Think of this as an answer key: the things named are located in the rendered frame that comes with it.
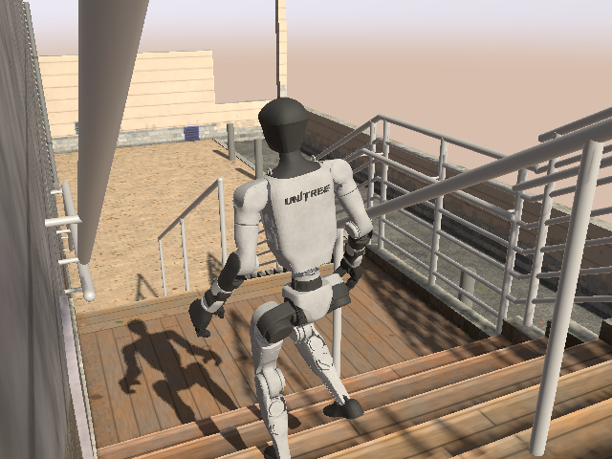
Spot robot right shin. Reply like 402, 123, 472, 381
294, 323, 350, 405

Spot right robot forearm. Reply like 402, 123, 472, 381
343, 216, 373, 268

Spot left robot forearm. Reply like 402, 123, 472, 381
201, 252, 245, 313

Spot robot left upper arm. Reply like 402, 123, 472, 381
232, 178, 269, 275

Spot robot right hand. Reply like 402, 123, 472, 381
333, 258, 362, 292

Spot right robot thigh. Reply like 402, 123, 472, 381
288, 273, 351, 342

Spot robot right upper arm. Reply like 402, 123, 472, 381
320, 159, 373, 239

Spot robot left hand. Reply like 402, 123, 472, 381
188, 298, 225, 338

